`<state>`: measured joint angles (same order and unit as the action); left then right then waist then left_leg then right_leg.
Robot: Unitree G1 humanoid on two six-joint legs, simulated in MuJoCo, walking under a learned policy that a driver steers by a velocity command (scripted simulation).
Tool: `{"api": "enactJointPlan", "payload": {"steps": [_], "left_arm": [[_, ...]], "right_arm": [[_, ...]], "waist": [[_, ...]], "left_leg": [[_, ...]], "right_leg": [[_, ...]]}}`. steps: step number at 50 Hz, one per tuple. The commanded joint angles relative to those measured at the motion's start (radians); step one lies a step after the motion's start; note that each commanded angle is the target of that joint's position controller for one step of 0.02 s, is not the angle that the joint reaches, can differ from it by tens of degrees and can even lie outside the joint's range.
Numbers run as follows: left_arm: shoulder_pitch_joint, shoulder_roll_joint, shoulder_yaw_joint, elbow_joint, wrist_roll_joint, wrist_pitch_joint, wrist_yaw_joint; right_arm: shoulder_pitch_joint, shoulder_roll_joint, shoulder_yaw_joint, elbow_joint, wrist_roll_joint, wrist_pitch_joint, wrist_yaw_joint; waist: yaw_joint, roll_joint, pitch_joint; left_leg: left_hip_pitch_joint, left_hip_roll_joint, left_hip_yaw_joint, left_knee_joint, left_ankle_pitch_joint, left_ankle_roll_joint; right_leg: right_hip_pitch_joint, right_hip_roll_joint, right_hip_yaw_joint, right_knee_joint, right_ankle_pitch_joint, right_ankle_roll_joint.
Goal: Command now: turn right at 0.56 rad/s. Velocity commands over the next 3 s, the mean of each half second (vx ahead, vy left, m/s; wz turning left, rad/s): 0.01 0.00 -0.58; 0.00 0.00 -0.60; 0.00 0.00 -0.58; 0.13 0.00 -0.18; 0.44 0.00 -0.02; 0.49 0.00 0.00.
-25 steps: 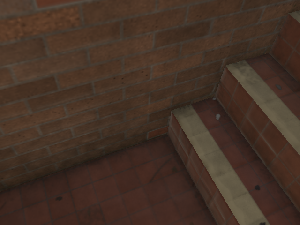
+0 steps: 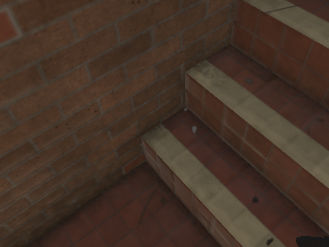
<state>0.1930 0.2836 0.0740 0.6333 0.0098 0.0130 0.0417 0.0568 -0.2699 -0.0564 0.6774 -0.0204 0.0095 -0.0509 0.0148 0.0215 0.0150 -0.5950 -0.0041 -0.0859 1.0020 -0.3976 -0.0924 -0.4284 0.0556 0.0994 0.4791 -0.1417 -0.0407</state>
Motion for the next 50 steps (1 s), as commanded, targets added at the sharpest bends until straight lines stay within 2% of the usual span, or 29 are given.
{"api": "enactJointPlan", "payload": {"steps": [1, 5, 7, 8, 9, 10, 11, 12, 13, 14, 15, 17, 18, 22, 26, 28, 29, 30, 31, 32, 33, 34, 35, 37, 39, 40, 42, 47, 50], "left_arm": [[-0.034, 0.170, 0.051, -0.082, -0.006, -0.007, 0.017], [-0.063, 0.165, 0.055, -0.100, -0.005, 0.004, 0.009], [-0.082, 0.152, 0.050, -0.100, -0.010, 0.005, 0.004], [-0.065, 0.133, 0.045, -0.097, -0.012, 0.004, 0.003], [-0.055, 0.089, 0.033, -0.100, -0.009, 0.000, 0.000], [-0.062, 0.061, 0.027, -0.137, -0.020, -0.010, -0.004], [-0.058, 0.150, 0.052, -0.124, -0.001, -0.025, -0.005], [-0.035, 0.192, 0.069, -0.096, -0.010, -0.022, -0.009], [0.001, 0.185, 0.072, -0.056, -0.017, -0.008, -0.005], [0.004, 0.158, 0.064, -0.054, -0.004, 0.003, -0.002], [-0.005, 0.129, 0.055, -0.056, 0.002, 0.010, -0.003], [-0.060, 0.085, 0.037, -0.084, -0.011, 0.014, -0.005], [-0.077, 0.067, 0.028, -0.096, -0.012, 0.010, -0.006], [-0.126, 0.045, 0.008, -0.126, -0.007, -0.002, -0.024], [-0.068, 0.072, 0.014, -0.112, -0.010, 0.003, -0.050], [0.002, 0.083, 0.026, -0.084, -0.011, 0.011, -0.046], [0.045, 0.119, 0.040, -0.080, -0.010, 0.014, -0.034], [0.088, 0.215, 0.061, -0.096, 0.000, 0.015, -0.013], [0.077, 0.275, 0.068, -0.115, 0.048, -0.003, -0.018], [0.071, 0.233, 0.060, -0.115, 0.048, -0.021, -0.025], [0.027, 0.207, 0.052, -0.102, 0.023, -0.031, -0.025], [-0.024, 0.184, 0.047, -0.106, -0.001, -0.029, -0.018], [-0.061, 0.168, 0.039, -0.110, -0.017, -0.025, -0.013], [-0.060, 0.149, 0.028, -0.105, -0.011, -0.019, -0.001], [-0.044, 0.144, 0.028, -0.098, -0.008, -0.016, 0.009], [-0.038, 0.135, 0.026, -0.097, -0.014, -0.012, 0.015], [-0.031, 0.152, 0.034, -0.098, -0.013, -0.004, 0.023], [-0.050, 0.172, 0.045, -0.113, -0.007, 0.005, 0.011], [-0.075, 0.160, 0.043, -0.115, -0.026, 0.010, 0.009]], "right_arm": [[0.017, -0.053, -0.015, -0.057, 0.007, -0.003, -0.004], [0.024, -0.069, -0.018, -0.058, 0.012, -0.016, 0.009], [0.085, -0.056, -0.019, -0.042, 0.009, -0.024, 0.025], [0.122, -0.076, -0.030, -0.033, 0.006, -0.024, 0.030], [0.185, -0.139, -0.047, -0.031, -0.016, -0.020, 0.026], [0.161, -0.232, -0.068, -0.028, -0.056, -0.012, 0.026], [0.131, -0.185, -0.059, -0.060, -0.064, -0.024, 0.024], [0.076, -0.138, -0.047, -0.075, -0.049, -0.028, 0.016], [0.037, -0.109, -0.039, -0.085, -0.041, -0.032, 0.015], [0.024, -0.106, -0.038, -0.077, -0.016, -0.034, 0.006], [0.037, -0.100, -0.034, -0.072, -0.011, -0.035, -0.002], [0.086, -0.106, -0.035, -0.055, -0.016, -0.029, -0.011], [0.107, -0.108, -0.038, -0.049, -0.006, -0.024, -0.019], [0.123, -0.166, -0.058, -0.038, -0.002, -0.010, -0.029], [0.102, -0.197, -0.069, -0.041, 0.027, -0.004, -0.022], [0.117, -0.172, -0.063, -0.030, 0.034, -0.010, -0.015], [0.156, -0.131, -0.052, -0.015, 0.024, -0.016, -0.007], [0.119, -0.050, -0.023, -0.064, -0.025, -0.020, 0.005], [0.023, -0.063, -0.022, -0.126, -0.022, -0.028, -0.003], [-0.002, -0.127, -0.040, -0.121, -0.005, -0.021, -0.010], [0.023, -0.145, -0.050, -0.105, 0.006, -0.015, -0.015], [0.044, -0.143, -0.053, -0.084, -0.004, -0.011, -0.024], [0.048, -0.144, -0.055, -0.086, -0.012, -0.008, -0.029], [0.062, -0.120, -0.050, -0.086, -0.012, -0.009, -0.023], [0.048, -0.098, -0.042, -0.095, -0.004, -0.011, -0.021], [0.030, -0.081, -0.037, -0.099, 0.006, -0.013, -0.022], [-0.004, -0.067, -0.029, -0.108, 0.007, -0.016, -0.018], [-0.002, -0.074, -0.028, -0.106, 0.018, -0.024, 0.014], [0.064, -0.076, -0.035, -0.093, 0.024, -0.036, 0.030]], "waist": [[-0.020, -0.162, -0.192], [-0.009, -0.221, -0.172], [-0.043, -0.229, -0.166], [-0.052, -0.209, -0.157], [-0.063, -0.102, -0.163], [-0.022, 0.262, -0.122], [-0.031, 0.255, -0.147], [-0.009, 0.166, -0.148], [0.010, 0.117, -0.140], [0.014, 0.098, -0.121], [0.007, 0.075, -0.110], [-0.025, 0.093, -0.104], [-0.039, 0.120, -0.110], [-0.071, 0.172, -0.131], [-0.046, 0.191, -0.124], [-0.020, 0.169, -0.130], [-0.007, 0.087, -0.137], [-0.009, -0.198, -0.131], [0.027, -0.311, -0.162], [0.051, -0.207, -0.177], [0.008, -0.169, -0.142], [-0.016, -0.113, -0.137], [-0.032, -0.118, -0.129], [-0.045, -0.143, -0.157], [-0.037, -0.159, -0.163], [-0.031, -0.161, -0.158], [-0.016, -0.173, -0.154], [-0.005, -0.217, -0.137], [-0.040, -0.218, -0.132]], "left_leg": [[0.050, -0.019, -0.001, -0.132, 0.050, 0.002], [0.132, -0.038, 0.014, -0.300, 0.061, 0.022], [0.265, -0.045, 0.042, -0.472, 0.152, 0.045], [0.360, -0.017, 0.042, -0.561, 0.179, 0.067], [0.504, 0.151, -0.091, -0.620, 0.205, 0.138], [0.488, 0.366, -0.375, -0.710, 0.336, 0.305], [0.445, 0.445, -0.471, -0.731, 0.463, 0.404], [0.430, 0.399, -0.348, -0.697, 0.507, 0.378], [0.418, 0.326, -0.232, -0.671, 0.533, 0.332], [0.417, 0.303, -0.173, -0.652, 0.573, 0.302], [0.409, 0.284, -0.120, -0.648, 0.607, 0.295], [0.439, 0.256, -0.048, -0.663, 0.562, 0.289], [0.484, 0.261, -0.040, -0.672, 0.512, 0.295], [0.480, 0.296, 0.008, -0.682, 0.420, 0.301], [0.438, 0.322, 0.041, -0.629, 0.429, 0.272], [0.382, 0.293, 0.106, -0.520, 0.394, 0.207], [0.257, 0.260, 0.166, -0.400, 0.291, 0.133], [-0.053, 0.149, 0.264, -0.052, -0.131, 0.025], [-0.192, 0.045, 0.111, 0.156, -0.295, -0.011], [-0.181, 0.051, 0.033, 0.263, -0.245, -0.011], [-0.174, 0.056, 0.014, 0.273, -0.143, 0.004], [-0.161, 0.061, 0.004, 0.247, -0.063, 0.004], [-0.136, 0.050, 0.006, 0.234, -0.004, 0.001], [-0.074, 0.011, 0.019, 0.244, 0.057, 0.000], [-0.070, -0.007, 0.016, 0.150, 0.079, 0.002], [-0.073, -0.010, 0.016, 0.079, 0.081, 0.007], [-0.035, -0.020, 0.010, -0.044, 0.083, 0.014], [0.143, -0.062, 0.020, -0.271, 0.020, 0.037], [0.280, -0.070, 0.040, -0.529, 0.120, 0.069]], "right_leg": [[0.173, -0.216, 0.269, -0.102, 0.118, -0.158], [0.140, -0.189, 0.327, -0.082, 0.013, -0.136], [0.091, -0.166, 0.328, -0.048, 0.025, -0.120], [0.030, -0.132, 0.312, -0.014, -0.021, -0.090], [-0.124, -0.079, 0.253, 0.127, -0.197, -0.033], [-0.314, 0.081, 0.022, 0.354, -0.439, 0.029], [-0.299, 0.012, 0.056, 0.624, -0.476, 0.077], [-0.294, -0.004, 0.063, 0.742, -0.406, 0.087], [-0.276, -0.011, 0.040, 0.797, -0.354, 0.100], [-0.295, -0.023, 0.030, 0.834, -0.310, 0.109], [-0.290, -0.027, 0.013, 0.859, -0.285, 0.116], [-0.304, -0.035, -0.034, 0.784, -0.237, 0.128], [-0.319, -0.051, -0.044, 0.715, -0.233, 0.137], [-0.171, -0.084, -0.103, 0.435, -0.282, 0.138], [0.011, -0.057, -0.170, 0.177, -0.213, 0.079], [0.168, -0.016, -0.195, -0.009, -0.089, 0.024], [0.317, -0.050, -0.113, -0.071, 0.019, -0.015], [0.491, -0.305, 0.246, -0.094, 0.376, -0.112], [0.407, -0.483, 0.455, -0.110, 0.548, -0.329], [0.381, -0.435, 0.388, -0.126, 0.482, -0.338], [0.334, -0.367, 0.294, -0.116, 0.441, -0.272], [0.307, -0.309, 0.244, -0.105, 0.374, -0.211], [0.265, -0.284, 0.218, -0.097, 0.378, -0.185], [0.229, -0.255, 0.196, -0.088, 0.402, -0.172], [0.246, -0.241, 0.212, -0.088, 0.348, -0.164], [0.261, -0.236, 0.227, -0.091, 0.292, -0.153], [0.258, -0.232, 0.268, -0.093, 0.194, -0.143], [0.189, -0.206, 0.363, -0.096, 0.092, -0.155], [0.183, -0.172, 0.399, -0.051, 0.140, -0.136]]}}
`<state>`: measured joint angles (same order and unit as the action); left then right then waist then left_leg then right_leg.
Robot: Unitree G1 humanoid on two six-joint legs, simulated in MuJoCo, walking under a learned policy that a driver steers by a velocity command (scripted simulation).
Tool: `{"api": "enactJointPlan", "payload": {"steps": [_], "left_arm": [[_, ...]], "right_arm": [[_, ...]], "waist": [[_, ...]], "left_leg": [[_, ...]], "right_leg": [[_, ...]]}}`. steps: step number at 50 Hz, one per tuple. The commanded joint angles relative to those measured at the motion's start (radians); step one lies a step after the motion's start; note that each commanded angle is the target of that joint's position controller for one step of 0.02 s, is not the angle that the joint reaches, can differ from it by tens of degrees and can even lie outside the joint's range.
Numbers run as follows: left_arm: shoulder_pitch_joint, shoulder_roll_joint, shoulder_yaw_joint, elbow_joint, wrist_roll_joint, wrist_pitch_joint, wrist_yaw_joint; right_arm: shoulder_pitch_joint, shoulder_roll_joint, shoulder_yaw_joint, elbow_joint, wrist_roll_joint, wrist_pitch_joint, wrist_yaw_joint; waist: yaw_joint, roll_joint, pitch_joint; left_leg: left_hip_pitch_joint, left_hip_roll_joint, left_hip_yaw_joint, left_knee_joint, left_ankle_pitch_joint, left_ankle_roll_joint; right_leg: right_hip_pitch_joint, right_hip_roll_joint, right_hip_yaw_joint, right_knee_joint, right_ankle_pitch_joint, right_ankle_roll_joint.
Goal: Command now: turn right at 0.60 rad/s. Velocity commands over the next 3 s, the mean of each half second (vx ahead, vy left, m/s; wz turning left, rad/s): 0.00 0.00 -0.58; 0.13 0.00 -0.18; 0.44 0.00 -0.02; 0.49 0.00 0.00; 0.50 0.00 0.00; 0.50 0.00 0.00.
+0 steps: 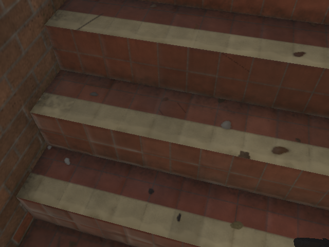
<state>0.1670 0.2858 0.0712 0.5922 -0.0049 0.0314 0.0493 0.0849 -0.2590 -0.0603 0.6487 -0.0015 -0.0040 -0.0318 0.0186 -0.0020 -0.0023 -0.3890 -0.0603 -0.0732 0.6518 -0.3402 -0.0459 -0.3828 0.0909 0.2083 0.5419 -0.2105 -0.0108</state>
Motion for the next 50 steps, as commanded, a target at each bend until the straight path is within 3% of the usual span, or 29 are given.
{"api": "enactJointPlan", "payload": {"steps": [1, 2, 3, 4, 5, 6, 7, 10, 15, 21, 23, 24, 25, 26, 27, 28, 29, 31, 33, 35, 36, 39, 42, 45, 46, 47, 48, 49, 50], "left_arm": [[-0.039, 0.140, 0.042, -0.075, -0.016, -0.007, 0.004], [-0.018, 0.088, 0.028, -0.079, -0.009, -0.006, 0.004], [-0.024, 0.097, 0.034, -0.114, -0.017, -0.020, 0.004], [-0.017, 0.194, 0.064, -0.102, 0.009, -0.031, 0.001], [0.019, 0.222, 0.079, -0.072, 0.000, -0.025, -0.006], [0.052, 0.201, 0.079, -0.038, -0.003, -0.010, -0.005], [0.058, 0.178, 0.075, -0.029, 0.000, 0.001, -0.003], [0.002, 0.107, 0.050, -0.054, -0.010, 0.006, -0.007], [-0.065, 0.075, 0.027, -0.092, 0.002, 0.000, -0.015], [-0.047, 0.081, 0.023, -0.096, -0.001, 0.000, -0.045], [0.003, 0.072, 0.025, -0.081, 0.000, 0.002, -0.052], [0.046, 0.078, 0.031, -0.059, 0.001, 0.003, -0.052], [0.081, 0.110, 0.040, -0.048, 0.003, 0.003, -0.045], [0.113, 0.180, 0.052, -0.064, 0.007, 0.000, -0.030], [0.068, 0.234, 0.055, -0.079, 0.040, -0.012, -0.023], [0.072, 0.181, 0.045, -0.081, 0.051, -0.031, -0.030], [0.028, 0.160, 0.034, -0.064, 0.048, -0.044, -0.034], [-0.064, 0.119, 0.019, -0.060, 0.018, -0.051, -0.030], [-0.083, 0.080, 0.000, -0.048, 0.021, -0.054, -0.024], [-0.079, 0.063, -0.006, -0.035, 0.025, -0.055, -0.021], [-0.065, 0.055, -0.009, -0.026, 0.024, -0.054, -0.019], [-0.021, 0.093, -0.001, 0.001, 0.022, -0.050, -0.023], [0.006, 0.127, 0.009, 0.023, 0.010, -0.050, -0.024], [-0.012, 0.113, 0.004, 0.033, -0.010, -0.054, -0.022], [-0.040, 0.082, -0.006, 0.025, -0.004, -0.063, -0.025], [-0.105, 0.027, -0.019, -0.005, 0.007, -0.078, -0.028], [-0.117, -0.006, -0.027, -0.029, 0.013, -0.098, -0.034], [-0.144, 0.059, -0.012, -0.040, 0.005, -0.112, -0.037], [-0.164, 0.098, 0.004, -0.044, -0.010, -0.116, -0.041]], "right_arm": [[0.072, -0.110, -0.042, -0.052, 0.002, -0.025, 0.011], [0.119, -0.166, -0.056, -0.049, -0.018, -0.022, 0.007], [0.100, -0.241, -0.071, -0.049, -0.053, -0.013, 0.011], [0.075, -0.191, -0.063, -0.076, -0.054, -0.024, 0.010], [0.005, -0.140, -0.048, -0.088, -0.042, -0.026, 0.001], [-0.042, -0.110, -0.039, -0.098, -0.031, -0.025, -0.003], [-0.056, -0.097, -0.034, -0.098, -0.017, -0.022, -0.009], [0.007, -0.099, -0.026, -0.084, -0.023, -0.010, -0.027], [0.079, -0.153, -0.045, -0.060, -0.021, 0.002, -0.038], [0.052, -0.205, -0.064, -0.036, -0.001, 0.001, -0.020], [0.040, -0.203, -0.062, -0.023, 0.016, 0.002, -0.017], [0.053, -0.178, -0.053, -0.011, 0.025, 0.002, -0.016], [0.103, -0.136, -0.039, 0.012, 0.019, -0.003, -0.010], [0.095, -0.058, -0.010, -0.017, -0.034, -0.008, 0.004], [0.059, -0.075, -0.011, -0.054, -0.041, -0.012, -0.001], [-0.007, -0.149, -0.032, -0.054, -0.021, -0.005, -0.010], [-0.005, -0.160, -0.039, -0.046, -0.005, 0.002, -0.013], [0.046, -0.151, -0.043, -0.010, -0.019, 0.016, -0.025], [0.089, -0.127, -0.039, 0.008, -0.017, 0.019, -0.023], [0.088, -0.099, -0.027, 0.012, -0.012, 0.016, -0.022], [0.077, -0.083, -0.019, 0.009, -0.014, 0.015, -0.020], [0.023, -0.087, -0.009, -0.007, -0.005, 0.005, -0.013], [0.028, -0.109, -0.010, -0.009, 0.008, -0.022, -0.008], [0.114, -0.077, 0.001, 0.039, -0.001, -0.052, 0.004], [0.167, -0.085, 0.000, 0.057, -0.004, -0.059, 0.003], [0.235, -0.126, -0.010, 0.075, -0.004, -0.066, 0.004], [0.291, -0.195, -0.034, 0.093, 0.001, -0.072, 0.011], [0.282, -0.192, -0.036, 0.079, 0.000, -0.075, 0.012], [0.291, -0.169, -0.031, 0.078, -0.007, -0.079, 0.006]], "waist": [[-0.052, -0.165, -0.121], [-0.046, -0.006, -0.149], [-0.016, 0.299, -0.089], [-0.024, 0.232, -0.091], [0.013, 0.163, -0.082], [0.032, 0.118, -0.064], [0.026, 0.099, -0.054], [-0.015, 0.114, -0.042], [-0.061, 0.153, -0.096], [-0.055, 0.191, -0.092], [-0.022, 0.183, -0.100], [-0.006, 0.165, -0.104], [-0.004, 0.087, -0.115], [-0.021, -0.175, -0.133], [-0.017, -0.300, -0.141], [0.043, -0.185, -0.160], [0.012, -0.163, -0.126], [-0.035, -0.134, -0.105], [-0.060, -0.135, -0.119], [-0.052, -0.141, -0.116], [-0.040, -0.138, -0.125], [0.011, -0.176, -0.059], [0.025, -0.167, 0.008], [-0.027, -0.088, 0.006], [-0.051, -0.066, -0.020], [-0.084, 0.025, -0.039], [-0.084, 0.234, -0.031], [-0.106, 0.273, 0.035], [-0.116, 0.222, 0.069]], "left_leg": [[0.193, 0.030, 0.013, -0.265, 0.136, 0.046], [0.357, 0.218, -0.142, -0.302, 0.200, 0.121], [0.330, 0.440, -0.423, -0.364, 0.384, 0.298], [0.258, 0.512, -0.462, -0.375, 0.441, 0.383], [0.223, 0.448, -0.343, -0.355, 0.426, 0.339], [0.201, 0.364, -0.230, -0.339, 0.391, 0.277], [0.199, 0.326, -0.167, -0.330, 0.389, 0.251], [0.221, 0.277, -0.041, -0.336, 0.415, 0.257], [0.361, 0.352, -0.033, -0.343, 0.432, 0.290], [0.273, 0.378, 0.046, -0.322, 0.423, 0.267], [0.256, 0.370, 0.064, -0.257, 0.446, 0.233], [0.219, 0.344, 0.093, -0.199, 0.427, 0.193], [0.111, 0.303, 0.149, -0.105, 0.327, 0.122], [-0.151, 0.207, 0.236, 0.159, -0.097, 0.015], [-0.295, 0.127, 0.159, 0.350, -0.333, -0.041], [-0.268, 0.144, 0.067, 0.453, -0.299, -0.047], [-0.262, 0.150, 0.042, 0.474, -0.222, -0.039], [-0.221, 0.148, 0.033, 0.472, -0.086, -0.050], [-0.136, 0.132, 0.040, 0.456, -0.009, -0.058], [-0.098, 0.132, 0.043, 0.344, 0.006, -0.059], [-0.068, 0.135, 0.048, 0.265, 0.015, -0.055], [-0.020, 0.108, 0.087, 0.100, -0.039, -0.032], [-0.025, 0.093, 0.101, -0.013, -0.117, 0.016], [0.172, 0.072, 0.122, -0.243, 0.033, 0.086], [0.286, 0.106, 0.076, -0.248, 0.056, 0.112], [0.370, 0.183, -0.027, -0.254, 0.025, 0.158], [0.408, 0.295, -0.235, -0.359, -0.076, 0.239], [0.414, 0.420, -0.404, -0.458, -0.076, 0.321], [0.442, 0.444, -0.432, -0.474, -0.022, 0.343]], "right_leg": [[0.068, -0.175, 0.276, -0.080, 0.127, -0.128], [-0.094, -0.104, 0.187, 0.101, -0.143, -0.065], [-0.325, 0.061, -0.035, 0.320, -0.427, 0.002], [-0.313, -0.023, -0.016, 0.583, -0.427, 0.058], [-0.294, -0.043, -0.025, 0.686, -0.345, 0.075], [-0.280, -0.051, -0.048, 0.740, -0.282, 0.092], [-0.295, -0.051, -0.064, 0.796, -0.222, 0.104], [-0.315, -0.058, -0.127, 0.775, -0.140, 0.129], [-0.301, -0.125, -0.155, 0.535, -0.173, 0.146], [-0.071, -0.129, -0.246, 0.234, -0.182, 0.078], [0.043, -0.107, -0.262, 0.030, -0.091, 0.026], [0.142, -0.076, -0.277, -0.100, -0.017, -0.006], [0.289, -0.093, -0.222, -0.173, 0.098, -0.036], [0.473, -0.329, 0.083, -0.174, 0.456, -0.108], [0.384, -0.521, 0.238, -0.155, 0.634, -0.318], [0.322, -0.477, 0.191, -0.182, 0.531, -0.338], [0.284, -0.407, 0.109, -0.190, 0.443, -0.281], [0.226, -0.336, 0.022, -0.187, 0.420, -0.210], [0.183, -0.299, -0.036, -0.186, 0.465, -0.200], [0.193, -0.280, -0.055, -0.186, 0.427, -0.195], [0.199, -0.271, -0.051, -0.205, 0.295, -0.192], [0.175, -0.283, 0.047, -0.301, -0.173, -0.208], [0.197, -0.314, 0.135, -0.324, -0.298, -0.218], [0.123, -0.269, 0.106, -0.267, -0.302, -0.181], [0.054, -0.232, 0.069, -0.203, -0.245, -0.150], [-0.056, -0.152, -0.046, -0.068, -0.190, -0.092], [-0.170, -0.026, -0.208, 0.128, -0.198, -0.027], [-0.289, -0.055, -0.208, 0.246, -0.303, -0.004], [-0.381, -0.092, -0.166, 0.395, -0.359, 0.001]]}}
Over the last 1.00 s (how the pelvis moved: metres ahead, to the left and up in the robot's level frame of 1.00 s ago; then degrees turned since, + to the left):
-0.02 0.03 0.00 -36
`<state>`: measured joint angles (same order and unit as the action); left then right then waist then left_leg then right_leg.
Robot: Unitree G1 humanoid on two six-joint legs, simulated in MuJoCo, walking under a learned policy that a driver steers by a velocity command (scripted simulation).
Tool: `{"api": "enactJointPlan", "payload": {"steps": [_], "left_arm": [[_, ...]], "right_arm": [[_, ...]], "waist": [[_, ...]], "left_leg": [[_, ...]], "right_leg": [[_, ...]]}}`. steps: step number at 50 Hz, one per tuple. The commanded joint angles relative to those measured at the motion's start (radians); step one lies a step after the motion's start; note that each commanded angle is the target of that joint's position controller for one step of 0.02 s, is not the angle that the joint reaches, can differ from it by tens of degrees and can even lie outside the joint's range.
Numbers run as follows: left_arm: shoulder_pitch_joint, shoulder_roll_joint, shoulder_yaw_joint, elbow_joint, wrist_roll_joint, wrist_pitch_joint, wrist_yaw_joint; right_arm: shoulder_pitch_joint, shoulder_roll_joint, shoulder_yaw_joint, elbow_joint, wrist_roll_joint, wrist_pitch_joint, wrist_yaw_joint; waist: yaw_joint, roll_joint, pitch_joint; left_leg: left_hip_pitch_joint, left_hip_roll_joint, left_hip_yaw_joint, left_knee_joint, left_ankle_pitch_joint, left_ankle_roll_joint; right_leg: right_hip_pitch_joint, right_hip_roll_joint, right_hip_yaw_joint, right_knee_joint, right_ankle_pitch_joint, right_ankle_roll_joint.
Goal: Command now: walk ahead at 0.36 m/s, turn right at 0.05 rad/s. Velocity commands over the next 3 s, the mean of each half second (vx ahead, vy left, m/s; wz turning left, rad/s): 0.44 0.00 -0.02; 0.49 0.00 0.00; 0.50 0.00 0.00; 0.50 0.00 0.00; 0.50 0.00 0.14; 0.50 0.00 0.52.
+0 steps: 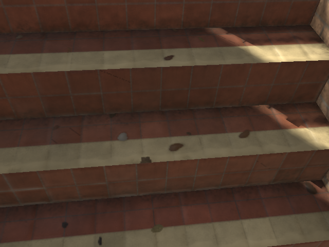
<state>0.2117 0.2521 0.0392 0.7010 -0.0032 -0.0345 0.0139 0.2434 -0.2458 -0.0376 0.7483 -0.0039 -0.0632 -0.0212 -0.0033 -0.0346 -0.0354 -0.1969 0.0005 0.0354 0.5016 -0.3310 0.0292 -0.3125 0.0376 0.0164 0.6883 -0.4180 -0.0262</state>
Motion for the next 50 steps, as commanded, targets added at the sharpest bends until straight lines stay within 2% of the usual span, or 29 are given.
{"api": "enactJointPlan", "payload": {"steps": [1, 4, 8, 12, 15, 16, 17, 18, 20, 21, 25, 27, 28, 30, 32, 34, 36, 38, 39, 40, 42, 43, 44, 45, 46, 47, 48, 49, 50], "left_arm": [[-0.180, 0.133, 0.040, -0.145, -0.018, -0.050, -0.010], [-0.191, 0.081, 0.026, -0.139, -0.001, -0.053, -0.027], [-0.214, 0.017, -0.002, -0.136, 0.003, -0.056, -0.040], [-0.205, 0.082, 0.016, -0.154, -0.007, -0.056, -0.034], [0.127, 0.156, 0.061, -0.062, 0.014, -0.041, -0.014], [0.259, 0.248, 0.075, -0.040, 0.028, -0.035, 0.004], [0.276, 0.278, 0.080, -0.030, 0.042, -0.035, 0.002], [0.204, 0.203, 0.063, -0.045, 0.026, -0.038, -0.003], [0.103, 0.133, 0.036, -0.037, 0.016, -0.031, -0.006], [0.056, 0.121, 0.029, -0.035, 0.018, -0.032, -0.005], [0.108, 0.075, 0.010, 0.051, 0.020, -0.019, -0.021], [0.161, 0.069, 0.004, 0.088, 0.020, -0.016, -0.011], [0.263, 0.049, -0.003, 0.147, 0.026, -0.010, -0.007], [0.317, 0.040, -0.011, 0.198, 0.008, -0.006, 0.002], [0.350, 0.027, -0.018, 0.233, 0.011, 0.001, 0.015], [0.405, 0.028, -0.026, 0.280, 0.015, 0.012, 0.027], [0.336, 0.016, -0.038, 0.267, 0.011, 0.010, 0.034], [0.299, 0.028, -0.047, 0.249, -0.022, 0.014, 0.049], [0.298, 0.085, -0.027, 0.249, -0.059, 0.016, 0.059], [0.343, 0.105, -0.021, 0.285, -0.076, 0.030, 0.063], [0.316, 0.211, -0.003, 0.285, -0.023, 0.018, 0.049], [0.290, 0.260, 0.013, 0.288, -0.015, 0.009, 0.048], [0.259, 0.238, 0.016, 0.260, 0.009, -0.011, 0.048], [0.234, 0.046, -0.004, 0.236, 0.007, -0.035, 0.007], [0.243, 0.017, 0.003, 0.272, 0.003, -0.074, -0.054], [0.038, -0.036, -0.004, 0.161, -0.013, -0.078, -0.085], [-0.136, -0.092, -0.037, 0.057, -0.010, -0.072, -0.091], [-0.169, -0.143, -0.059, 0.013, -0.007, -0.061, -0.092], [-0.100, -0.146, -0.071, 0.017, -0.021, -0.044, -0.089]], "right_arm": [[0.122, -0.176, -0.053, -0.020, -0.001, -0.024, -0.008], [0.089, -0.160, -0.048, -0.024, 0.002, -0.021, -0.010], [0.040, -0.161, -0.045, -0.040, 0.012, -0.018, -0.010], [0.043, -0.207, -0.060, -0.039, 0.031, -0.026, -0.005], [0.028, -0.136, -0.031, -0.049, 0.036, -0.028, -0.002], [0.004, -0.037, 0.005, -0.090, -0.009, -0.032, 0.002], [0.141, -0.044, 0.006, -0.070, 0.023, -0.040, 0.008], [0.091, -0.141, -0.015, -0.063, 0.033, -0.038, 0.016], [0.000, -0.108, -0.008, -0.074, 0.014, -0.031, 0.013], [0.004, -0.104, -0.010, -0.078, 0.001, -0.025, 0.009], [0.060, -0.007, 0.014, -0.053, 0.021, 0.013, 0.017], [-0.009, 0.021, 0.029, -0.083, 0.006, 0.015, 0.008], [-0.018, 0.077, 0.043, -0.068, 0.017, 0.022, 0.000], [-0.058, 0.082, 0.056, -0.118, 0.039, 0.017, -0.008], [-0.129, 0.087, 0.068, -0.153, 0.032, 0.009, -0.004], [-0.231, 0.162, 0.109, -0.221, 0.041, 0.000, -0.001], [-0.333, 0.168, 0.139, -0.308, 0.027, -0.016, 0.017], [-0.426, 0.160, 0.164, -0.406, 0.001, -0.023, 0.037], [-0.482, 0.196, 0.191, -0.454, -0.024, -0.026, 0.040], [-0.429, 0.197, 0.188, -0.427, -0.014, -0.023, 0.034], [-0.095, 0.035, 0.092, -0.318, -0.004, -0.027, 0.035], [-0.012, -0.075, 0.053, -0.295, -0.004, -0.028, 0.040], [0.217, -0.213, 0.000, -0.207, -0.040, -0.016, 0.043], [0.396, -0.307, -0.025, -0.054, -0.068, 0.008, 0.028], [0.388, -0.212, -0.013, -0.036, -0.082, 0.011, 0.005], [0.304, -0.157, -0.003, 0.027, -0.021, 0.020, 0.006], [0.256, -0.042, 0.026, 0.098, -0.012, 0.024, 0.022], [0.168, 0.068, 0.047, 0.148, -0.024, 0.023, 0.028], [0.093, 0.157, 0.065, 0.180, -0.041, 0.023, 0.031]], "waist": [[-0.071, 0.192, 0.098], [-0.052, 0.111, 0.092], [-0.045, 0.145, 0.046], [-0.020, 0.179, 0.022], [0.137, 0.108, -0.142], [0.156, -0.168, -0.185], [0.088, -0.271, -0.270], [0.097, -0.109, -0.155], [0.054, -0.020, -0.016], [0.017, -0.007, 0.012], [-0.021, -0.037, 0.061], [-0.004, -0.005, 0.079], [0.032, -0.065, 0.060], [0.028, -0.046, 0.118], [0.044, -0.024, 0.147], [0.067, -0.048, 0.197], [0.046, 0.004, 0.229], [0.022, 0.017, 0.171], [0.018, 0.010, 0.102], [-0.001, -0.041, -0.003], [-0.163, -0.230, -0.262], [-0.224, -0.311, -0.312], [-0.277, -0.107, -0.418], [-0.242, 0.520, -0.511], [-0.220, 0.337, -0.558], [-0.180, 0.245, -0.346], [-0.138, 0.145, -0.092], [-0.052, 0.020, 0.042], [0.022, 0.002, 0.084]], "left_leg": [[0.290, 0.362, -0.501, -0.312, -0.011, 0.254], [0.285, 0.282, -0.312, -0.328, 0.264, 0.191], [0.085, 0.167, -0.097, -0.315, 0.438, 0.137], [0.097, 0.219, -0.134, -0.235, 0.541, 0.123], [-0.073, 0.124, -0.036, 0.193, 0.653, 0.055], [-0.346, 0.032, 0.001, 0.576, 0.039, -0.012], [-0.543, -0.031, -0.128, 0.793, -0.249, -0.028], [-0.624, 0.041, -0.147, 0.887, -0.186, -0.023], [-0.652, 0.099, -0.098, 0.953, -0.018, -0.023], [-0.623, 0.121, -0.109, 0.942, 0.044, -0.030], [-0.780, 0.091, -0.070, 1.308, 0.055, -0.058], [-0.905, 0.087, -0.079, 1.346, 0.101, -0.070], [-1.011, 0.048, -0.028, 1.633, 0.033, -0.078], [-1.224, 0.060, -0.124, 1.722, -0.026, -0.061], [-1.338, 0.056, -0.142, 1.740, -0.024, -0.063], [-1.587, 0.037, -0.192, 1.955, -0.124, -0.050], [-1.515, 0.071, -0.131, 1.748, -0.077, -0.043], [-1.113, 0.134, 0.044, 1.353, 0.129, -0.052], [-0.750, 0.150, 0.110, 1.103, 0.055, -0.019], [-0.517, 0.100, 0.170, 1.002, -0.019, 0.000], [-0.262, -0.060, 0.213, 0.960, -0.162, 0.056], [-0.241, -0.065, 0.082, 0.675, -0.182, 0.095], [0.070, 0.094, -0.318, 0.516, 0.059, 0.186], [0.325, 0.304, -0.913, -0.083, 0.191, 0.319], [0.308, 0.408, -1.219, -0.210, -0.019, 0.327], [0.184, 0.377, -1.092, -0.193, -0.240, 0.239], [0.003, 0.323, -0.870, -0.137, -0.341, 0.201], [-0.190, 0.287, -0.662, -0.060, -0.337, 0.168], [-0.304, 0.242, -0.497, -0.036, -0.243, 0.130]], "right_leg": [[-0.512, -0.063, 0.040, 0.321, -0.123, 0.013], [-0.520, -0.096, 0.013, 0.276, 0.076, 0.022], [-0.218, -0.050, -0.067, 0.042, 0.242, 0.042], [-0.094, -0.033, -0.045, -0.105, 0.280, 0.005], [0.370, -0.003, -0.058, -0.195, 0.346, -0.067], [0.569, -0.262, 0.290, -0.256, 0.497, -0.123], [0.601, -0.438, 0.693, -0.400, 0.212, -0.297], [0.498, -0.410, 0.639, -0.439, -0.047, -0.300], [0.283, -0.333, 0.472, -0.480, -0.048, -0.252], [0.184, -0.303, 0.410, -0.501, 0.030, -0.237], [0.033, -0.265, 0.251, -0.472, 0.127, -0.257], [0.041, -0.270, 0.235, -0.454, 0.139, -0.257], [0.110, -0.316, 0.278, -0.468, 0.134, -0.291], [0.211, -0.332, 0.289, -0.466, 0.026, -0.260], [0.270, -0.331, 0.250, -0.457, 0.052, -0.226], [0.397, -0.395, 0.270, -0.452, 0.066, -0.199], [0.250, -0.330, 0.157, -0.491, 0.143, -0.151], [-0.066, -0.268, 0.086, -0.669, 0.177, -0.160], [-0.196, -0.286, 0.089, -0.837, 0.306, -0.175], [-0.113, -0.265, 0.024, -0.793, 0.595, -0.171], [0.250, -0.281, -0.037, -0.400, 2.049, -0.141], [0.420, -0.276, -0.014, -0.194, 2.176, -0.117], [0.216, -0.250, 0.063, 0.135, 1.949, -0.092], [-0.136, 0.063, 0.118, 0.568, 0.456, -0.063], [-0.280, 0.150, 0.380, 1.079, 0.231, -0.055], [-0.477, 0.099, 0.310, 1.265, 0.237, -0.076], [-0.626, 0.056, 0.228, 1.337, 0.232, -0.109], [-0.676, 0.022, 0.221, 1.365, 0.289, -0.140], [-0.648, 0.016, 0.230, 1.406, 0.321, -0.149]]}}
Over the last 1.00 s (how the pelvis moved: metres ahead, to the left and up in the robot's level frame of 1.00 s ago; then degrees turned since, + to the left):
-0.02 -0.04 0.00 -21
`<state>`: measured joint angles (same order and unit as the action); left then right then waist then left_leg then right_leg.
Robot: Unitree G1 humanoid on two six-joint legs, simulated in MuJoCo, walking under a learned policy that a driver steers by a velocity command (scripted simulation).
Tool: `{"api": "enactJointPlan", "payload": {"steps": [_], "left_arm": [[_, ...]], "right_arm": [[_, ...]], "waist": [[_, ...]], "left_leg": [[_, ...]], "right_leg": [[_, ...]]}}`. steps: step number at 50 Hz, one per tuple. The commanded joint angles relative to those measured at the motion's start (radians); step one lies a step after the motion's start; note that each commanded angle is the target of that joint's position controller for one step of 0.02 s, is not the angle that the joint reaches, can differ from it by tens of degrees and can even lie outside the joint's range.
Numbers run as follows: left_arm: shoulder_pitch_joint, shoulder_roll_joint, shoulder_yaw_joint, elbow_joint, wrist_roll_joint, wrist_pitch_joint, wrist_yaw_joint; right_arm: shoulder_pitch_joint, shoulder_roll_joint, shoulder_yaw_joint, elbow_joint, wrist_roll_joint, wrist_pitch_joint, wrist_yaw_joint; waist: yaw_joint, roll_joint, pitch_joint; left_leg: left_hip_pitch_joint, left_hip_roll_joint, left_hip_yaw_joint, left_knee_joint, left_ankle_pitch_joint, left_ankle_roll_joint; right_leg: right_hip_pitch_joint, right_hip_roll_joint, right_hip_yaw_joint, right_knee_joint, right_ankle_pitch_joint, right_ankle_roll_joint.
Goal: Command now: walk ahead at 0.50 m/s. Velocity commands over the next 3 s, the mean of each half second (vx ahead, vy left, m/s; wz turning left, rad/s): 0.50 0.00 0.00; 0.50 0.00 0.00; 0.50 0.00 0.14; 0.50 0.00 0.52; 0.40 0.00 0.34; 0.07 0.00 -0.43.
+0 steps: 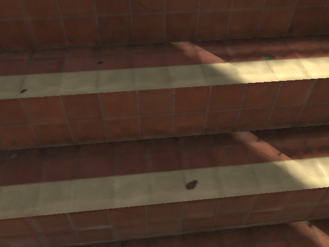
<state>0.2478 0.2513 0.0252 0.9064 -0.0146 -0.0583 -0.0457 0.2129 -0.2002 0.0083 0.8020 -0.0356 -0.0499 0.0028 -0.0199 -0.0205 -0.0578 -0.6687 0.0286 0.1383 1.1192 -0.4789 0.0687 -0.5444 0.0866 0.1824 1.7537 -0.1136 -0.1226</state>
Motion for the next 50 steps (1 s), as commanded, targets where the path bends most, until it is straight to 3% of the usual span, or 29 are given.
{"api": "enactJointPlan", "payload": {"steps": [1, 5, 6, 10, 13, 16, 17, 18, 19, 20, 21, 22, 23, 24, 26, 28, 30, 32, 36, 39, 40, 41, 43, 45, 46, 47, 48, 49, 50], "left_arm": [[-0.064, -0.143, -0.069, -0.186, -0.016, -0.017, -0.033], [-0.069, -0.157, -0.112, -0.210, -0.002, -0.010, -0.010], [-0.111, -0.182, -0.120, -0.200, -0.004, -0.002, 0.004], [-0.247, -0.207, -0.147, -0.262, -0.012, -0.004, 0.022], [-0.541, -0.221, -0.171, -0.363, -0.021, -0.018, 0.022], [-0.645, -0.252, -0.204, -0.431, 0.004, -0.001, 0.002], [-0.613, -0.199, -0.191, -0.413, -0.012, -0.006, -0.009], [-0.642, -0.206, -0.181, -0.426, 0.002, -0.018, -0.007], [-0.516, -0.138, -0.145, -0.381, 0.013, -0.017, -0.006], [-0.311, -0.059, -0.106, -0.332, 0.012, -0.006, -0.003], [-0.141, 0.021, -0.071, -0.268, 0.022, -0.004, -0.013], [0.097, 0.101, -0.037, -0.179, 0.068, 0.012, -0.007], [0.264, 0.159, -0.002, -0.066, 0.077, 0.065, 0.030], [0.219, 0.127, 0.002, -0.016, 0.082, 0.084, 0.056], [0.043, -0.105, -0.064, 0.067, 0.060, 0.058, 0.045], [0.017, -0.259, -0.100, 0.188, 0.062, 0.014, 0.011], [-0.026, -0.216, -0.092, 0.196, 0.077, 0.008, -0.006], [-0.026, -0.194, -0.103, 0.208, 0.105, 0.001, -0.020], [0.065, -0.109, -0.107, 0.216, 0.038, -0.008, -0.019], [0.280, -0.025, -0.080, 0.253, 0.016, -0.006, 0.038], [0.306, -0.011, -0.069, 0.262, 0.022, 0.006, 0.056], [0.336, 0.002, -0.058, 0.265, 0.010, 0.028, 0.073], [0.424, 0.005, -0.059, 0.306, 0.001, 0.002, 0.066], [0.349, 0.084, -0.045, 0.285, 0.042, -0.014, 0.075], [0.261, 0.070, -0.033, 0.236, 0.027, -0.028, 0.059], [0.184, 0.034, -0.028, 0.209, 0.009, -0.050, 0.025], [0.024, -0.056, -0.033, 0.165, 0.016, -0.049, 0.001], [-0.077, -0.135, -0.045, 0.086, 0.029, -0.057, -0.037], [-0.181, -0.203, -0.069, -0.034, 0.015, -0.054, -0.049]], "right_arm": [[0.104, 0.158, 0.034, 0.146, -0.014, 0.008, 0.008], [0.051, 0.102, 0.040, 0.174, -0.030, -0.003, 0.038], [0.126, 0.079, 0.043, 0.207, -0.042, -0.009, 0.037], [0.287, 0.044, 0.045, 0.263, -0.009, -0.013, 0.032], [0.455, 0.035, 0.043, 0.298, 0.016, -0.005, 0.000], [0.513, -0.025, 0.019, 0.354, 0.038, 0.020, -0.060], [0.432, -0.011, 0.030, 0.352, 0.052, 0.016, -0.059], [0.500, -0.045, 0.029, 0.393, 0.051, -0.006, -0.055], [0.502, -0.096, 0.020, 0.403, 0.023, -0.018, -0.051], [0.455, -0.197, -0.004, 0.398, 0.028, -0.017, -0.058], [0.354, -0.212, -0.017, 0.364, 0.026, -0.026, -0.059], [0.356, -0.167, -0.019, 0.326, -0.001, -0.049, -0.038], [0.241, -0.063, -0.009, 0.298, 0.011, -0.074, 0.016], [0.124, -0.008, -0.020, 0.258, 0.018, -0.077, 0.063], [-0.168, 0.147, 0.026, 0.004, 0.027, -0.072, 0.082], [-0.057, 0.170, 0.061, -0.038, 0.016, -0.070, 0.075], [0.016, 0.213, 0.107, -0.033, 0.037, -0.066, 0.074], [-0.014, 0.184, 0.121, -0.038, 0.059, -0.040, 0.056], [-0.189, 0.145, 0.143, -0.111, 0.049, -0.025, 0.016], [-0.480, 0.153, 0.179, -0.226, 0.042, -0.026, 0.003], [-0.469, 0.150, 0.174, -0.204, 0.039, -0.014, 0.008], [-0.482, 0.160, 0.180, -0.196, 0.035, -0.007, 0.016], [-0.521, 0.118, 0.145, -0.201, 0.045, -0.025, 0.037], [-0.155, -0.016, 0.068, -0.110, 0.002, -0.026, 0.055], [0.034, -0.094, 0.037, -0.040, -0.012, -0.015, 0.048], [0.188, -0.203, -0.011, 0.032, -0.020, 0.022, 0.022], [0.241, -0.248, -0.040, 0.110, -0.024, 0.059, -0.009], [0.171, -0.146, -0.006, 0.137, -0.021, 0.056, -0.014], [0.049, -0.006, 0.032, 0.156, -0.027, 0.048, -0.005]], "waist": [[0.080, 0.011, 0.128], [0.139, -0.013, 0.134], [0.102, 0.008, 0.106], [0.031, 0.053, 0.106], [-0.103, 0.125, 0.086], [-0.095, 0.199, 0.004], [-0.044, 0.160, -0.018], [-0.024, 0.254, -0.127], [0.037, 0.339, -0.188], [0.168, 0.453, -0.262], [0.250, 0.456, -0.313], [0.264, 0.176, -0.470], [0.285, -0.143, -0.476], [0.248, -0.174, -0.411], [0.086, -0.023, -0.009], [-0.053, 0.091, 0.088], [-0.117, 0.060, 0.109], [-0.131, 0.009, 0.111], [-0.079, -0.012, 0.129], [0.043, -0.092, 0.022], [0.046, -0.093, -0.028], [0.049, -0.093, -0.063], [0.042, -0.195, -0.144], [-0.135, -0.327, -0.288], [-0.173, -0.158, -0.376], [-0.221, 0.105, -0.416], [-0.223, 0.281, -0.354], [-0.157, 0.231, -0.246], [-0.068, 0.182, -0.074]], "left_leg": [[0.153, 0.188, -0.482, -0.698, 0.010, 0.079], [0.107, 0.134, -0.146, -0.774, 0.324, 0.031], [0.165, 0.166, -0.171, -0.807, 0.343, 0.070], [0.374, 0.180, -0.161, -0.825, 0.323, 0.016], [0.422, 0.199, -0.214, -0.938, 0.262, 0.055], [0.542, 0.252, -0.225, -1.154, 0.540, 0.097], [0.425, 0.189, -0.075, -1.152, 0.899, 0.064], [0.446, 0.215, -0.063, -1.062, 1.590, 0.091], [0.620, 0.257, -0.047, -0.921, 2.186, 0.105], [0.833, 0.282, -0.083, -0.757, 2.408, 0.129], [0.832, 0.268, -0.096, -0.570, 2.410, 0.147], [0.481, 0.208, -0.129, -0.290, 2.195, 0.155], [0.155, 0.011, -0.203, 0.043, 1.035, 0.140], [-0.064, -0.135, -0.371, 0.697, 0.475, 0.090], [-0.388, -0.115, -0.436, 1.188, 0.367, 0.140], [-0.502, -0.086, -0.435, 1.177, 0.414, 0.184], [-0.592, -0.083, -0.413, 1.205, 0.439, 0.181], [-0.628, -0.094, -0.346, 1.326, 0.469, 0.144], [-0.682, -0.068, -0.223, 1.058, 0.578, 0.064], [-0.562, 0.041, 0.002, 0.765, 0.394, 0.009], [-0.476, 0.072, 0.023, 0.704, 0.343, 0.005], [-0.404, 0.077, 0.025, 0.550, 0.268, 0.011], [-0.029, -0.072, 0.148, 0.250, -0.050, 0.066], [0.135, -0.045, -0.061, 0.129, -0.094, 0.129], [0.376, 0.099, -0.392, -0.052, -0.080, 0.198], [0.548, 0.204, -0.833, -0.490, -0.377, 0.276], [0.582, 0.319, -1.240, -0.895, -0.579, 0.340], [0.420, 0.337, -1.241, -0.870, -0.547, 0.255], [0.248, 0.316, -0.987, -0.754, -0.468, 0.195]], "right_leg": [[-0.453, -0.028, 0.059, 0.383, 0.019, -0.061], [-0.615, -0.024, 0.012, 0.362, 0.154, -0.044], [-0.696, 0.003, -0.044, 0.574, 0.143, -0.021], [-1.008, -0.031, -0.054, 0.572, 0.171, 0.010], [-1.022, -0.075, -0.228, 0.295, 0.147, 0.053], [-0.782, -0.178, -0.386, 0.031, -0.013, 0.059], [-0.431, -0.132, -0.495, -0.269, -0.055, 0.023], [-0.145, -0.044, -0.533, -0.355, -0.192, -0.001], [-0.090, 0.010, -0.519, -0.362, -0.288, -0.032], [-0.066, 0.018, -0.415, -0.544, -0.398, -0.048], [0.081, -0.024, -0.245, -0.664, -0.424, -0.084], [0.459, -0.221, 0.182, -0.798, -0.366, -0.202], [0.645, -0.356, 0.674, -1.325, -0.575, -0.289], [0.524, -0.440, 0.954, -1.533, -0.756, -0.297], [0.168, -0.412, 0.582, -1.414, -0.648, -0.152], [0.097, -0.291, 0.182, -1.335, -0.350, -0.034], [0.082, -0.272, -0.053, -1.353, -0.118, 0.017], [-0.026, -0.277, -0.139, -1.422, -0.042, -0.005], [-0.083, -0.232, -0.223, -1.502, -0.126, 0.008], [0.076, -0.321, -0.109, -1.764, -0.094, -0.057], [0.191, -0.328, -0.118, -1.751, -0.008, -0.071], [0.293, -0.328, -0.172, -1.744, 0.118, -0.068], [0.383, -0.314, -0.244, -1.617, 1.059, -0.090], [0.611, -0.368, -0.244, -1.295, 1.763, -0.101], [0.370, -0.326, -0.259, -1.067, 1.701, -0.096], [0.129, -0.200, -0.211, -0.803, 1.147, -0.096], [-0.192, -0.039, -0.116, -0.249, 0.212, -0.044], [-0.341, -0.012, 0.089, 0.232, 0.097, -0.038], [-0.496, -0.019, 0.088, 0.416, 0.049, -0.055]]}}
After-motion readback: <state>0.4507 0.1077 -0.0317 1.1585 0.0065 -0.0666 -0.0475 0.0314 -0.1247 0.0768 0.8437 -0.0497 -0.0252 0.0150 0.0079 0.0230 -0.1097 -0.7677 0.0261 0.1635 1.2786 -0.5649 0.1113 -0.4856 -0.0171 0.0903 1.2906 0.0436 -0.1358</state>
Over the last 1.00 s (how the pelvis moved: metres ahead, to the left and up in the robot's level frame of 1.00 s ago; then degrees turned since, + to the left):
0.41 0.06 0.12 1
